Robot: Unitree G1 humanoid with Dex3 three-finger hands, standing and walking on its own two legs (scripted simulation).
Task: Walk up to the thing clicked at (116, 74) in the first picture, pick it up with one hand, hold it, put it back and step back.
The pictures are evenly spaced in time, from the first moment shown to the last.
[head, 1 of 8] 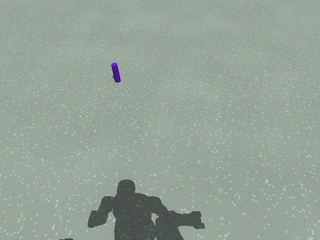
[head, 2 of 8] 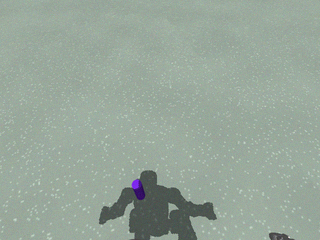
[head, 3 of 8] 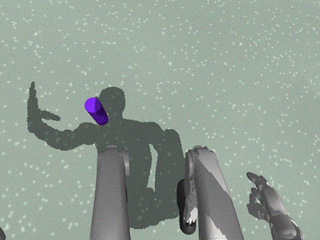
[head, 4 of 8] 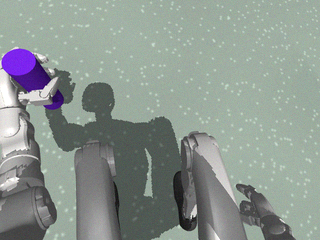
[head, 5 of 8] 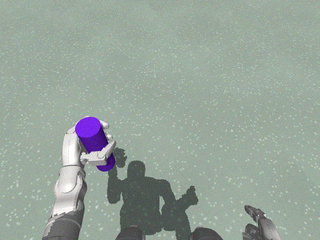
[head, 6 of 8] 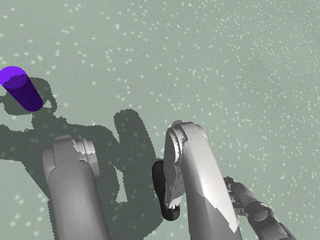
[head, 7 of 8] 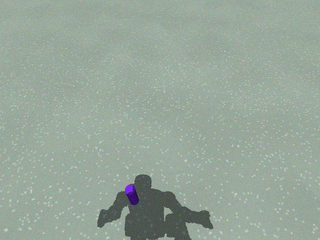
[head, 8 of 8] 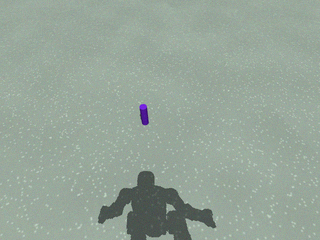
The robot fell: no
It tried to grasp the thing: yes
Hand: left
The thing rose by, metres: 0.67
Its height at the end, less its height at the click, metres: +0.00
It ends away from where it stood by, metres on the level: 0.01
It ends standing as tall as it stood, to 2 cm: yes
